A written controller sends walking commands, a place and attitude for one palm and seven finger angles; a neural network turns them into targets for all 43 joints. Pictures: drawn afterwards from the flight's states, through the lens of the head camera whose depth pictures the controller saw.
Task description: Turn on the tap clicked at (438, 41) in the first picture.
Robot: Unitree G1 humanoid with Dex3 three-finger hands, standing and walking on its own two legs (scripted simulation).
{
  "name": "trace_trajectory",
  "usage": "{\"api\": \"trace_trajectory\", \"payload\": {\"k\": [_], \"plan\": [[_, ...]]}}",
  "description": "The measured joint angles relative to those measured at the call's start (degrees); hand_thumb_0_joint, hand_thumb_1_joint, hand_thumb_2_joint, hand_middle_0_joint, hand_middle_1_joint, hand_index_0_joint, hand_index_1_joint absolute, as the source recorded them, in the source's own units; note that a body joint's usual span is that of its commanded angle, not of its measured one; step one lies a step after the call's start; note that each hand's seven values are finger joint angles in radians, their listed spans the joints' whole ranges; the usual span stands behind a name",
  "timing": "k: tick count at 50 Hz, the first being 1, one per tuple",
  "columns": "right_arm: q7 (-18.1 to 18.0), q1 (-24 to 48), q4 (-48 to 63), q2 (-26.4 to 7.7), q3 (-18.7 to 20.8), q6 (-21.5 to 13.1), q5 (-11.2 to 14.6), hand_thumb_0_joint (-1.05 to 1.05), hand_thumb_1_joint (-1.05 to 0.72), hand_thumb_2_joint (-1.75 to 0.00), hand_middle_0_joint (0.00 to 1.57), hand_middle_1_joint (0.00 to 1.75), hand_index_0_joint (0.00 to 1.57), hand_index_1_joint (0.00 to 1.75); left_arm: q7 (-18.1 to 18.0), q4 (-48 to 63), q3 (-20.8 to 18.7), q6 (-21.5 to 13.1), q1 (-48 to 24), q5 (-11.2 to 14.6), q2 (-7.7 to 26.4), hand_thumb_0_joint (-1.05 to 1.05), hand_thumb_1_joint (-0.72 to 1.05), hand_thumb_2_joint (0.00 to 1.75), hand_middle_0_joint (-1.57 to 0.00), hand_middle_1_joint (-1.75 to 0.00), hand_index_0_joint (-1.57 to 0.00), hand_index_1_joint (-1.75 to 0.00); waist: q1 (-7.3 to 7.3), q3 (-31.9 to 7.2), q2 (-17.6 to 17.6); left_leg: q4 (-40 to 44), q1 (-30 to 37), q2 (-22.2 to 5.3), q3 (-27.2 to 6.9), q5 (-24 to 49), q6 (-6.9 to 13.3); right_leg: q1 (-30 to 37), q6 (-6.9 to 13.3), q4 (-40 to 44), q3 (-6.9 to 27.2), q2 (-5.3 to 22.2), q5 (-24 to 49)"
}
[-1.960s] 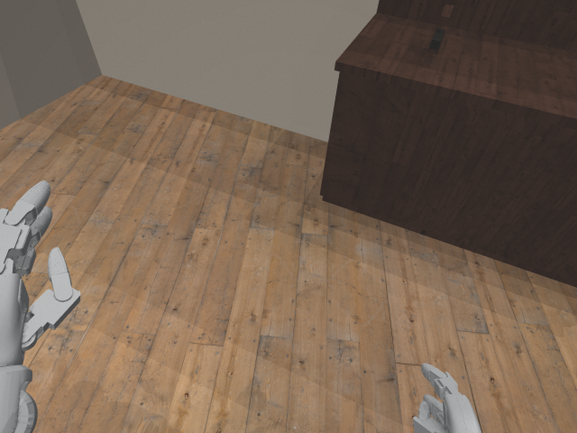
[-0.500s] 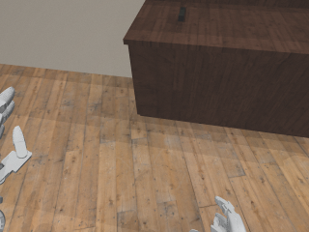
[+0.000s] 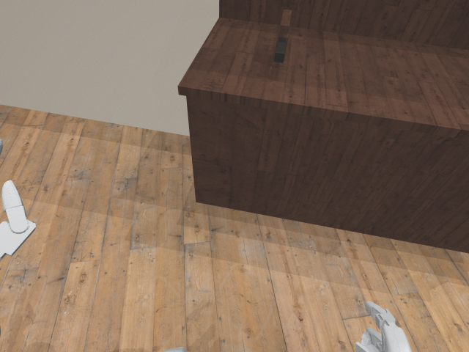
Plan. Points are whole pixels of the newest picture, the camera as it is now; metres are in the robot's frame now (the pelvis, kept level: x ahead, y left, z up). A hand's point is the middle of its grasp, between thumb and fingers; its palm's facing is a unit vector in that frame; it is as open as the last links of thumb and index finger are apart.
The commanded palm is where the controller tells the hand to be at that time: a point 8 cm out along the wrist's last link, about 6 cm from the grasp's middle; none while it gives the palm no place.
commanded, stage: turn to face it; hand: left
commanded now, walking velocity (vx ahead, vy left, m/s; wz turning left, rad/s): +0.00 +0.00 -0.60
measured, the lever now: (279, 56) +0.90 -0.09 +0.07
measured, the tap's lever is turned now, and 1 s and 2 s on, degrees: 0 0 0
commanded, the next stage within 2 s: take the last steps up to it in 0.92 s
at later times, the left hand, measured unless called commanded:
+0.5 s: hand (173, 169) +0.33 +0.11 +0.17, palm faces +0.24 -0.87 -0.43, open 7.5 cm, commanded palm +0.26 +0.17 +0.20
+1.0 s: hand (188, 173) +0.31 +0.09 +0.18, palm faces +0.07 -0.92 -0.38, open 7.5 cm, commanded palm +0.28 +0.13 +0.20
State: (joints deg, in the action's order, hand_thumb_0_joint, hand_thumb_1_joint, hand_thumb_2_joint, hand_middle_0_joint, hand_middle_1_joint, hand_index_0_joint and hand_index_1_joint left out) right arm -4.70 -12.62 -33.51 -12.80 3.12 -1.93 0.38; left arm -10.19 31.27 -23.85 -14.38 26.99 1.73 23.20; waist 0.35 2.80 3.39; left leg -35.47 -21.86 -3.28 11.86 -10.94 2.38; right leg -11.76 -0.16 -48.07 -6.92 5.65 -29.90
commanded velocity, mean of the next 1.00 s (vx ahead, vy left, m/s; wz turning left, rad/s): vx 0.00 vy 0.00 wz -0.45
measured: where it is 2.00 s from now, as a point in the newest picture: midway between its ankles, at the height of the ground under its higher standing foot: outside the picture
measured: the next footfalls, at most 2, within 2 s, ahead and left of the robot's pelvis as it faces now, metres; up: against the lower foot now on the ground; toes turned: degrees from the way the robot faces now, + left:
right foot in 0.38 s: +0.13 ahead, -0.16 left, +0.00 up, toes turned -15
left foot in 0.82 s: +0.11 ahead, +0.04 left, +0.00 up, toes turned -21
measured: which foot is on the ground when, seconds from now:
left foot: down 0.00-0.38, up 0.40-0.80, down 0.82-1.00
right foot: up 0.00-0.36, down 0.38-0.86, up 0.88-1.00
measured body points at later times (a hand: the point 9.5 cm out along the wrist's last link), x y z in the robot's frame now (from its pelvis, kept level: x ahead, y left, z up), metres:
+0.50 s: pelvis +0.05 -0.07 +0.01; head +0.10 -0.11 +0.45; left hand +0.31 +0.16 +0.19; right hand +0.19 -0.33 -0.10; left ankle +0.05 +0.09 -0.65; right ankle +0.09 -0.15 -0.72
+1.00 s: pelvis +0.02 -0.05 +0.01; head +0.02 -0.05 +0.46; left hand +0.30 +0.14 +0.20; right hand +0.07 -0.32 -0.07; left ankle +0.09 +0.06 -0.72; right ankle +0.01 -0.16 -0.70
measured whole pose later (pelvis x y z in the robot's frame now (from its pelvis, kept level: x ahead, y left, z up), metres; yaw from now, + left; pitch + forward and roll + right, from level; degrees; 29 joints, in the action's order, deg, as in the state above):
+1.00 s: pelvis +0.02 -0.05 +0.01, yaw -25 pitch -1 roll -1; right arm -2.9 -15.6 -33.0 -9.9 -0.7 -2.1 0.7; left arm -8.1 25.3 -19.6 -10.5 26.1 1.0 19.5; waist -1.8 -0.6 -0.2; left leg -33.2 -15.2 -4.6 4.7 -16.7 -1.0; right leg -21.6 -1.0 -43.2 0.1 -2.8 -22.0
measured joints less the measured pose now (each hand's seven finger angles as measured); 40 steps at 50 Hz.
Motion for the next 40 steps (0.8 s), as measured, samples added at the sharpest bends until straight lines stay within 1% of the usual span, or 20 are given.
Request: {"api": "trace_trajectory", "payload": {"k": [1, 3, 5, 7, 10, 13, 17, 18, 19, 20, 21, 22, 23, 25, 27, 30, 33, 35, 37, 40], "plan": [[0.09, 1.05, -0.25, 1.00, -0.61, 0.22, -0.04, 0.01, -0.91, -0.90, 0.20, 0.30, 0.20, 0.30, 0.05, -1.76, 0.15, 0.24, -1.33, 0.07, -0.13, 0.01, 0.88, 0.89, -0.21, -0.30, -0.21, -0.30, -0.09, 0.31, 0.07, -1.29, 0.24, -0.18, 0.06, -1.60, 0.35, -2.70, -0.02, -6.50, 2.26, -0.93, -1.46], [0.57, 2.75, -0.60, 3.05, -2.38, 0.37, -0.18, 0.01, -0.91, -0.90, 0.20, 0.30, 0.20, 0.30, 0.47, -4.32, 0.67, 1.56, -3.53, 0.17, -0.32, 0.01, 0.88, 0.90, -0.21, -0.30, -0.21, -0.30, -0.18, 0.72, -0.26, -1.56, 1.26, -0.96, -0.26, -3.06, 0.30, -7.71, -0.14, -15.36, 4.13, -2.50, -1.96], [1.37, 3.78, -0.45, 4.92, -4.00, -0.16, -0.19, 0.01, -0.91, -0.90, 0.20, 0.30, 0.20, 0.30, 0.87, -4.06, 1.39, 2.74, -4.65, 0.13, -0.82, 0.01, 0.88, 0.90, -0.21, -0.30, -0.21, -0.30, -0.78, 1.27, -0.64, -0.22, 2.67, -1.95, -0.31, -2.83, -0.49, -11.56, -0.38, -16.77, 4.11, -2.66, -0.06], [2.35, 4.13, 0.18, 6.28, -5.28, -1.22, -0.27, 0.01, -0.91, -0.90, 0.20, 0.30, 0.20, 0.30, 1.26, -1.62, 2.28, 2.94, -4.41, 0.05, -1.61, 0.02, 0.89, 0.90, -0.21, -0.30, -0.21, -0.30, -1.64, 1.81, -1.11, 1.43, 4.05, -2.89, 0.07, -2.51, -0.88, -14.12, -0.76, -13.37, 3.43, -2.00, 3.43], [3.40, 3.88, 1.17, 7.22, -6.30, -3.14, -0.51, 0.01, -0.90, -0.90, 0.21, 0.30, 0.20, 0.30, 1.79, 1.90, 3.15, 1.67, -3.23, -0.23, -2.10, 0.02, 0.89, 0.90, -0.21, -0.30, -0.21, -0.30, -2.89, 2.33, -2.61, 3.34, 5.74, -4.35, 0.75, -2.32, -1.76, -15.32, -1.52, -5.70, 1.87, -1.22, 7.84], [3.85, 3.43, 1.40, 7.14, -6.38, -4.19, -0.62, 0.01, -0.90, -0.90, 0.21, 0.30, 0.21, 0.30, 2.03, 1.53, 2.42, 0.26, -2.58, -0.34, -1.66, 0.02, 0.88, 0.90, -0.21, -0.30, -0.21, -0.30, -3.78, 2.14, -4.89, 4.04, 6.75, -6.06, 1.44, -2.67, -2.90, -14.54, -2.28, 0.35, 0.49, -1.54, 9.58], [3.83, 2.72, 1.51, 5.84, -5.62, -4.29, -0.34, 0.01, -0.90, -0.90, 0.21, 0.30, 0.21, 0.30, 2.11, -3.71, 0.87, 0.80, -3.33, 0.02, -1.11, 0.01, 0.88, 0.90, -0.21, -0.30, -0.21, -0.30, -4.51, 1.68, -6.98, 1.97, 7.03, -8.21, 3.01, -4.61, -4.96, -11.00, -2.74, 7.64, -0.63, -2.60, 11.52], [3.73, 2.48, 1.67, 5.37, -5.39, -4.24, -0.18, 0.01, -0.90, -0.90, 0.21, 0.30, 0.21, 0.30, 2.07, -5.07, 0.73, 1.30, -3.83, 0.06, -0.94, 0.01, 0.89, 0.90, -0.21, -0.30, -0.21, -0.30, -4.53, 1.70, -7.01, 0.40, 6.70, -8.63, 3.33, -5.59, -5.58, -9.42, -2.61, 10.35, -0.62, -2.88, 13.08], [3.63, 2.32, 1.82, 4.72, -5.12, -4.20, 0.01, 0.01, -0.90, -0.90, 0.21, 0.30, 0.21, 0.30, 2.00, -6.21, 0.82, 1.77, -4.47, -0.01, -0.96, 0.01, 0.89, 0.90, -0.21, -0.30, -0.21, -0.30, -4.45, 1.83, -7.13, -1.89, 6.03, -9.25, 3.41, -6.88, -6.19, -8.30, -1.58, 12.44, -0.40, -3.35, 15.80], [3.48, 2.71, 1.53, 3.56, -4.67, -3.97, 0.18, 0.01, -0.90, -0.90, 0.21, 0.30, 0.21, 0.30, 1.94, -7.29, 1.45, 2.15, -5.41, -0.25, -1.94, 0.01, 0.89, 0.90, -0.20, -0.30, -0.21, -0.30, -4.22, 2.45, -8.25, -5.27, 4.83, -10.09, 2.13, -8.57, -5.95, -8.62, 0.39, 11.43, -0.59, -4.38, 15.94], [3.28, 3.41, 0.91, 2.41, -4.21, -3.52, 0.21, 0.01, -0.90, -0.90, 0.21, 0.30, 0.21, 0.30, 1.85, -7.94, 2.24, 2.60, -6.15, -0.46, -3.00, 0.01, 0.89, 0.90, -0.20, -0.30, -0.21, -0.30, -3.85, 3.05, -8.68, -10.21, 2.88, -9.27, -0.55, -13.14, -5.85, -9.35, 2.12, 10.05, -0.45, -4.92, 15.09], [3.10, 4.20, 0.20, 1.42, -3.71, -2.99, 0.25, 0.01, -0.90, -0.90, 0.21, 0.30, 0.21, 0.30, 1.78, -8.15, 3.08, 3.18, -6.69, -0.46, -3.98, 0.01, 0.89, 0.90, -0.20, -0.30, -0.21, -0.30, -3.54, 3.66, -8.43, -15.66, 0.76, -7.52, -3.17, -16.64, -5.95, -9.95, 3.33, 9.32, 0.08, -5.15, 14.40], [3.03, 4.92, -0.32, 0.59, -3.21, -2.34, 0.35, 0.01, -0.90, -0.90, 0.21, 0.30, 0.21, 0.30, 1.74, -7.85, 3.90, 3.82, -6.91, -0.32, -4.76, 0.01, 0.89, 0.90, -0.20, -0.30, -0.21, -0.30, -3.32, 4.21, -7.75, -20.62, -1.10, -5.70, -5.04, -18.41, -6.11, -10.35, 4.04, 9.30, 0.90, -5.34, 14.23], [2.85, 6.07, -0.48, -0.62, -2.53, -1.08, 0.41, 0.01, -0.90, -0.90, 0.21, 0.30, 0.20, 0.30, 1.56, -5.78, 4.85, 4.32, -5.79, -0.06, -5.27, 0.02, 0.89, 0.90, -0.21, -0.30, -0.21, -0.30, -2.21, 5.13, -6.02, -27.94, -4.02, -2.87, -7.35, -18.40, -6.49, -10.59, 4.68, 10.61, 2.54, -5.92, 15.21], [2.68, 6.48, 0.16, -1.37, -2.02, -0.20, 0.30, 0.01, -0.91, -0.90, 0.21, 0.30, 0.20, 0.30, 1.44, -2.61, 4.96, 3.75, -3.23, 0.18, -4.42, 0.02, 0.88, 0.90, -0.21, -0.30, -0.21, -0.30, -0.55, 5.44, -4.54, -30.69, -5.76, -1.22, -8.84, -16.58, -6.73, -10.36, 5.08, 12.76, 3.68, -6.84, 16.79], [2.53, 5.85, 1.27, -1.95, -1.07, 0.65, 0.09, 0.01, -0.91, -0.90, 0.20, 0.30, 0.20, 0.30, 1.49, 2.24, 3.15, 2.03, 0.89, 0.67, -1.08, 0.02, 0.88, 0.89, -0.21, -0.30, -0.21, -0.30, 1.29, 4.63, -2.88, -27.54, -6.08, -0.22, -9.98, -13.97, -6.85, -9.99, 5.57, 15.89, 5.11, -8.47, 18.94], [2.58, 4.27, 1.99, -2.45, -0.07, 1.16, 0.06, 0.01, -0.91, -0.90, 0.20, 0.30, 0.20, 0.30, 1.52, 4.94, -0.16, 0.19, 3.60, 1.24, 2.55, 0.02, 0.88, 0.89, -0.22, -0.30, -0.22, -0.30, 1.78, 2.70, -2.15, -20.00, -4.45, 0.20, -10.41, -13.04, -6.59, -10.04, 5.89, 18.09, 6.68, -10.09, 20.65], [2.59, 3.12, 2.09, -2.77, 0.28, 1.45, 0.31, 0.01, -0.91, -0.90, 0.20, 0.30, 0.20, 0.30, 1.55, 4.93, -1.91, -0.63, 4.36, 1.45, 4.02, 0.01, 0.88, 0.89, -0.22, -0.30, -0.22, -0.30, 1.77, 1.22, -2.09, -14.83, -2.78, 0.47, -10.39, -13.29, -6.19, -10.13, 5.91, 18.93, 7.61, -10.91, 21.44], [2.54, 1.97, 1.99, -2.91, 0.30, 1.80, 0.65, 0.01, -0.91, -0.90, 0.20, 0.30, 0.20, 0.30, 1.69, 3.64, -2.59, -0.74, 4.31, 1.62, 4.34, 0.01, 0.88, 0.89, -0.22, -0.30, -0.22, -0.30, 1.49, -0.29, -2.15, -10.27, -0.90, 0.90, -10.36, -13.49, -5.62, -10.25, 5.76, 19.52, 8.54, -11.55, 22.11], [2.43, 0.32, 1.83, -2.79, -0.28, 2.26, 1.09, 0.01, -0.91, -0.90, 0.20, 0.30, 0.20, 0.30, 1.77, 0.52, -1.62, 0.21, 3.42, 1.63, 2.67, 0.01, 0.88, 0.89, -0.21, -0.30, -0.22, -0.30, 1.19, -2.22, -2.45, -1.25, 3.52, 1.35, -10.02, -11.40, -4.51, -10.33, 5.21, 19.80, 9.57, -12.21, 22.81]]}}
